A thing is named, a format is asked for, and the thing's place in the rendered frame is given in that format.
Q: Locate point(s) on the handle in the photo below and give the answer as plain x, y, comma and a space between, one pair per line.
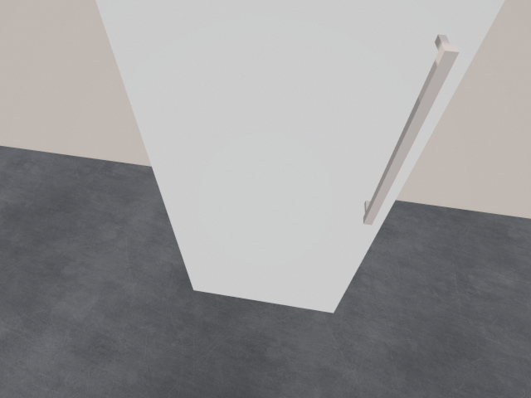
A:
430, 90

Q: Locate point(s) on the fridge door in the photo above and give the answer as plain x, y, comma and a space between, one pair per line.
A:
269, 123

